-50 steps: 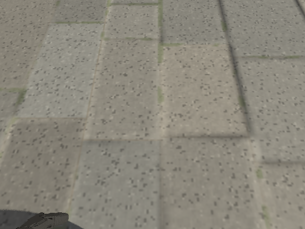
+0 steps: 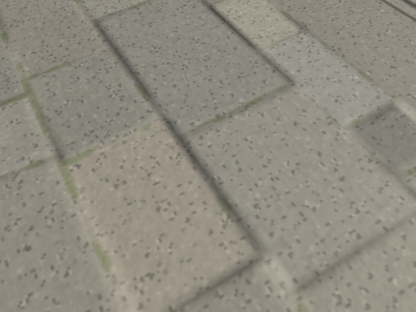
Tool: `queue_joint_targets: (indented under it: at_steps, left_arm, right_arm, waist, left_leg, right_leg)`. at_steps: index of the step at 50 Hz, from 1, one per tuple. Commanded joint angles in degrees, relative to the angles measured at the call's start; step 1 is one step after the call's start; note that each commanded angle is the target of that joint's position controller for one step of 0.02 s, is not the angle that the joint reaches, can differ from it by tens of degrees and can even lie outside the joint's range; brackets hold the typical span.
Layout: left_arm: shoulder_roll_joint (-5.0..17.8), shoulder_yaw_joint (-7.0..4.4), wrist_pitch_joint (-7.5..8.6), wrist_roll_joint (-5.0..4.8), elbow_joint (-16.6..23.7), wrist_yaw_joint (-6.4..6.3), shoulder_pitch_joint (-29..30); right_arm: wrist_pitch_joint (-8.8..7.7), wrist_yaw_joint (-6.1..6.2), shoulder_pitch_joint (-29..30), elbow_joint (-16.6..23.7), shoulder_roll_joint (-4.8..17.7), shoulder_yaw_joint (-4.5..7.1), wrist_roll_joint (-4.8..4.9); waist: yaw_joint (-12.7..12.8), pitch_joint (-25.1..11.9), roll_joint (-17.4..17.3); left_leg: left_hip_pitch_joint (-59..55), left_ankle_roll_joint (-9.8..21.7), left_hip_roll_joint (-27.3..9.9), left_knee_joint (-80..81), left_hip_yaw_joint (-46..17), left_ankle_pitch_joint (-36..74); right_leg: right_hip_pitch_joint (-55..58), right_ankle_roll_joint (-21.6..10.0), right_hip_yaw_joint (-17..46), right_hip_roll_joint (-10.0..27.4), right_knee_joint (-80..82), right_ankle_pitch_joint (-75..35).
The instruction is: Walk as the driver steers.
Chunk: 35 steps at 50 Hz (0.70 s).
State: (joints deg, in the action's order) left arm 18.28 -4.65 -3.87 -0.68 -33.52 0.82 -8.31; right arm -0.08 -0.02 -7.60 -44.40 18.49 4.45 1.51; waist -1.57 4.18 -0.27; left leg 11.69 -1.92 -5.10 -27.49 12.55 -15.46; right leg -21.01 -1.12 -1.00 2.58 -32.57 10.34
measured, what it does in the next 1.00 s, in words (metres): walks ahead: left foot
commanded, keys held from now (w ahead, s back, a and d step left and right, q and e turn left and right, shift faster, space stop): e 0.30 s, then q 0.28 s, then w+q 0.42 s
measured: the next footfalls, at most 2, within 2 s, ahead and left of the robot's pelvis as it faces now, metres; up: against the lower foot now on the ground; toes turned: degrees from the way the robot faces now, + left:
left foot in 0.44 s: +0.11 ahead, +0.12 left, +0.00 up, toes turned -14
left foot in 1.16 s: +0.37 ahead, +0.19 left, +0.00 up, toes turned +12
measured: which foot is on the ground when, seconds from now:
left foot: down 0.00-0.00, up 0.02-0.42, down 0.44-0.76, up 0.78-1.00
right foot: down 0.00-1.00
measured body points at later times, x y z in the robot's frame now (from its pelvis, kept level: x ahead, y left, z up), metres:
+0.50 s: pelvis +0.04 +0.01 +0.00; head +0.06 +0.02 +0.45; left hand +0.27 +0.23 -0.09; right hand +0.12 -0.28 -0.11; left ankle +0.07 +0.13 -0.73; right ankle +0.05 -0.11 -0.73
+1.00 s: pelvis +0.14 +0.02 +0.01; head +0.17 +0.01 +0.46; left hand +0.13 +0.31 -0.11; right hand +0.36 -0.22 -0.08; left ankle +0.22 +0.17 -0.68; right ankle +0.05 -0.11 -0.73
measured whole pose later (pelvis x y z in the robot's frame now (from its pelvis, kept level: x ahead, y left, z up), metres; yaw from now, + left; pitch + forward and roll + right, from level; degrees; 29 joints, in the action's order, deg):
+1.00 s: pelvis +0.14 +0.02 +0.01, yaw +4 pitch +2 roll -1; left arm 16.1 -4.0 4.2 0.1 -45.9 -1.1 -22.4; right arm -1.1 -2.2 -8.5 -36.2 18.5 3.3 1.7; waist 5.0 0.6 -2.7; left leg 36.7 -1.3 -3.8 -53.3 -2.0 -12.4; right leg -0.4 0.3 -4.6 0.6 -16.2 17.5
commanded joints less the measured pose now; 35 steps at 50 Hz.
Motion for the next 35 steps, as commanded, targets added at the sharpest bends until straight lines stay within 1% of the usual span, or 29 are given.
queue_joint_targets:
  at_steps: [1, 2, 3, 4, 5, 6, 7, 8, 9, 12, 15, 16, 18, 19, 20, 21, 22, 23, 24, 25, 26, 27, 28, 29, 30, 31, 32, 33, 35]
  left_arm:
    - [16.4, -5.23, 0.70, 0.57, 2.8, -1.77, -9.1]
    - [15.6, -4.41, 1.74, 1.78, 4.1, -1.57, -7.9]
    - [12.8, -3.63, 2.92, 1.62, 3.6, -1.03, -7.8]
    - [11.4, -3.18, 3.70, 0.98, 3.0, -1.10, -5.9]
    - [10.1, -2.86, 3.81, 0.18, 3.0, -1.28, -3.6]
    - [9.4, -2.46, 3.54, -0.28, 3.3, -1.61, -1.5]
    - [9.3, -2.22, 3.27, 0.11, 3.7, -1.88, -0.4]
    - [9.3, -2.18, 3.11, 0.50, 3.8, -2.06, 0.1]
    - [9.4, -2.23, 3.03, 0.63, 3.8, -2.21, 0.2]
    - [10.0, -2.51, 2.68, 0.39, 3.4, -2.64, -0.2]
    - [10.4, -2.67, 2.22, 0.48, 3.3, -2.61, 0.2]
    - [9.8, -2.37, 2.10, 0.68, 3.2, -2.49, 0.9]
    - [7.8, -1.48, 1.97, 1.03, 2.6, -2.19, 0.8]
    - [6.6, -0.86, 1.94, 1.10, 2.1, -2.07, 0.9]
    - [4.8, 0.01, 1.98, 1.07, 1.5, -1.98, 1.8]
    - [2.2, 1.06, 2.23, 1.23, 0.3, -1.85, 0.7]
    - [0.3, 1.64, 2.73, 2.31, -1.3, -1.77, -2.9]
    - [1.1, 1.30, 3.12, 3.17, -2.2, -1.67, -7.9]
    - [3.0, 0.88, 3.30, 3.56, -2.4, -2.00, -5.2]
    - [5.1, 0.31, 3.37, 3.20, -2.6, -2.25, -1.9]
    - [5.5, -0.01, 3.33, 2.85, -2.7, -2.54, 0.3]
    - [5.3, -0.09, 3.08, 2.57, -2.5, -2.84, 1.5]
    - [5.1, -0.16, 3.05, 2.41, -2.4, -3.00, 1.2]
    - [4.7, -0.19, 3.25, 2.23, -2.8, -3.11, 1.0]
    - [3.6, -0.03, 3.60, 2.18, -3.1, -3.13, 0.4]
    - [2.7, 0.02, 4.01, 1.95, -3.2, -3.04, 0.5]
    - [2.1, -0.05, 4.55, 1.64, -3.2, -2.83, 0.8]
    - [1.6, -0.10, 5.27, 1.28, -3.1, -2.50, 0.9]
    - [1.2, -0.24, 7.17, 0.55, -3.5, -1.68, 0.2]
  right_arm:
    - [-0.69, -0.52, -1.2, 3.9, 3.9, 0.54, -2.84]
    - [-0.67, -0.19, 1.8, 5.6, 3.9, 0.31, -3.09]
    - [-0.48, -0.05, 4.5, 5.5, 6.4, 1.02, -1.88]
    - [-0.33, 0.23, 4.5, 5.5, 6.2, 1.11, -1.11]
    - [-0.21, 0.79, 3.9, 4.7, 6.1, 1.21, -1.52]
    - [0.02, 1.17, 3.9, 4.7, 6.8, 1.47, -1.91]
    - [0.14, 1.10, 3.4, 4.6, 6.5, 1.46, -1.91]
    - [0.22, 1.03, 2.5, 4.4, 6.0, 1.38, -1.73]
    - [0.30, 1.01, 2.1, 4.3, 5.5, 1.24, -1.55]
    - [0.43, 1.01, 3.5, 4.9, 4.2, 0.69, -1.57]
    - [0.38, 0.67, 4.0, 5.3, 4.2, 0.64, -1.40]
    - [0.39, 0.49, 2.6, 4.9, 4.4, 0.69, -1.27]
    - [0.29, -0.02, 1.8, 4.6, 4.2, 0.53, -1.11]
    - [0.14, -0.35, 1.4, 4.6, 3.6, 0.29, -1.20]
    - [-0.12, -0.78, 0.1, 4.2, 2.3, -0.12, -1.42]
    - [-0.45, -1.20, -0.6, 3.8, 0.7, -0.80, -2.17]
    - [-0.67, -1.30, -0.2, 4.1, 2.4, -0.92, -3.40]
    - [-0.82, -1.15, 4.1, 5.4, 5.5, -0.95, -3.85]
    - [-0.95, -1.18, 6.7, 5.7, 4.2, -1.25, -3.62]
    - [-1.16, -1.27, 6.5, 5.8, 3.9, -1.33, -3.07]
    - [-1.38, -1.20, 4.7, 5.1, 5.3, -1.01, -2.62]
    - [-1.64, -1.09, 3.8, 5.0, 7.0, -0.70, -2.06]
    - [-1.75, -0.77, 3.2, 5.0, 7.9, -0.43, -1.66]
    - [-1.63, -0.38, 2.3, 5.0, 8.0, -0.35, -1.39]
    - [-1.27, 0.11, 1.1, 5.1, 7.2, -0.52, -1.24]
    - [-0.76, 0.58, 0.1, 5.2, 6.8, -0.54, -1.09]
    - [-0.26, 0.97, -1.2, 5.2, 7.2, -0.37, -0.91]
    - [0.06, 1.24, -2.3, 5.4, 7.6, -0.17, -0.76]
    - [0.27, 1.61, -2.5, 6.1, 8.0, 0.18, -0.38]
  waist:
    - [2.2, -11.6, 16.3]
    - [3.9, -14.6, 16.4]
    - [5.5, -14.5, 9.1]
    - [3.9, -12.6, 7.2]
    - [2.9, -11.7, 4.8]
    - [2.0, -10.9, 5.8]
    - [1.2, -11.1, 7.0]
    - [0.7, -11.6, 7.2]
    - [0.6, -11.9, 7.2]
    - [1.5, -11.6, 7.2]
    - [2.2, -11.1, 8.4]
    - [1.9, -11.6, 8.7]
    - [2.7, -11.9, 9.3]
    - [2.4, -11.8, 9.1]
    - [1.1, -11.6, 8.6]
    - [0.2, -11.0, 7.4]
    - [2.3, -10.4, 2.4]
    - [7.8, -8.5, -6.7]
    - [7.1, -6.0, -9.2]
    - [5.2, -4.0, -8.1]
    - [3.6, -3.9, -7.3]
    - [3.1, -3.1, -8.4]
    - [3.1, -2.7, -8.9]
    - [2.7, -3.0, -8.8]
    - [2.5, -4.8, -8.5]
    - [2.0, -5.0, -8.4]
    - [1.5, -4.2, -8.3]
    - [1.3, -3.0, -8.8]
    - [1.9, -1.8, -9.4]
  left_leg:
    - [15.4, -0.5, -1.1, -23.8, 0.1, -8.4]
    - [25.2, -2.8, 4.8, -37.2, -8.9, -24.6]
    - [26.3, -2.3, 3.6, -42.0, -14.0, -22.1]
    - [26.9, -1.5, 2.6, -41.5, -15.1, -17.6]
    - [26.9, -1.4, 1.9, -38.8, -15.7, -13.9]
    - [25.2, -1.7, 1.8, -36.9, -15.9, -11.2]
    - [22.6, -2.2, 2.8, -37.0, -15.3, -9.3]
    - [21.2, -2.6, 3.6, -35.5, -15.3, -8.0]
    - [20.3, -2.9, 4.1, -32.8, -15.3, -7.2]
    - [17.9, -3.5, 5.0, -24.3, -16.1, -6.1]
    - [14.0, -3.2, 6.0, -18.5, -16.6, -5.4]
    - [12.8, -2.9, 5.6, -17.2, -16.2, -5.2]
    - [9.5, -2.3, 4.8, -14.2, -15.2, -5.0]
    - [7.2, -1.7, 4.3, -11.0, -14.7, -3.7]
    - [2.6, -0.8, 4.0, -4.5, -14.1, 0.8]
    - [-2.5, 0.3, 3.6, 4.3, -14.1, 8.3]
    - [-5.5, 2.1, -1.0, 6.3, -19.7, 15.5]
    - [-0.8, 7.0, -6.4, 6.7, -26.8, 18.7]
    - [7.8, 10.6, -7.4, 9.6, -29.5, 7.8]
    - [9.3, 8.8, -4.4, 10.2, -27.8, 0.4]
    - [9.4, 7.1, -3.0, 10.0, -26.8, -2.1]
    - [9.3, 6.5, -2.6, 9.9, -27.4, -1.2]
    - [8.6, 6.7, -2.8, 9.7, -28.5, 0.1]
    - [7.5, 7.1, -2.9, 9.1, -29.3, 1.9]
    - [6.1, 7.7, -2.5, 8.9, -30.0, -2.5]
    - [5.9, 8.6, -2.2, 9.4, -31.4, -10.1]
    - [6.0, 9.8, -2.4, 10.5, -33.5, -18.3]
    - [5.9, 10.9, -3.1, 11.6, -36.3, -23.8]
    - [6.1, 12.3, -3.8, 11.8, -40.1, -26.2]
  right_leg:
    - [25.2, -10.6, 21.5, 13.4, 9.1, -35.8]
    - [24.8, -21.3, 32.0, 20.3, 10.1, -37.1]
    - [23.6, -20.3, 27.4, 17.5, 10.8, -35.6]
    - [22.1, -16.9, 22.8, 14.2, 10.3, -32.2]
    - [20.6, -14.1, 20.6, 11.9, 10.3, -28.1]
    - [18.2, -13.1, 19.5, 10.8, 10.7, -26.8]
    - [15.7, -13.1, 18.9, 9.7, 11.0, -27.8]
    - [14.9, -13.2, 18.6, 9.0, 11.2, -27.7]
    - [14.6, -13.2, 18.5, 8.5, 11.3, -26.9]
    - [13.7, -13.0, 20.3, 7.9, 10.9, -21.8]
    - [10.9, -12.8, 23.3, 7.2, 10.7, -15.9]
    - [10.9, -12.5, 23.1, 7.7, 10.2, -15.2]
    - [10.3, -11.9, 23.3, 7.9, 8.8, -15.2]
    - [9.5, -11.3, 23.0, 7.6, 8.0, -14.7]
    - [7.7, -9.8, 21.8, 6.5, 7.1, -12.2]
    - [5.6, -7.1, 20.1, 4.6, 7.1, -7.0]
    - [3.7, -3.5, 16.4, 0.9, 3.9, 0.7]
    - [4.6, -0.3, 10.8, -4.1, 2.2, 9.7]
    - [10.1, 1.7, 9.7, -3.0, 5.2, 7.7]
    - [11.9, 2.0, 9.4, -3.0, 5.6, 4.4]
    - [12.6, 1.5, 8.9, -3.3, 4.5, 2.7]
    - [12.2, 1.2, 8.5, -3.4, 4.0, 1.9]
    - [11.1, 1.2, 8.1, -3.3, 4.1, 1.7]
    - [10.3, 1.4, 7.4, -3.6, 3.9, 2.0]
    - [10.1, 1.6, 5.9, -4.4, 3.6, 5.0]
    - [8.8, 1.8, 4.2, -5.3, 2.5, 8.8]
    - [6.9, 1.8, 2.8, -6.1, 1.1, 12.3]
    - [4.7, 1.5, 2.4, -6.4, 0.3, 14.0]
    - [4.1, 0.5, 3.3, -5.4, 1.8, 12.8]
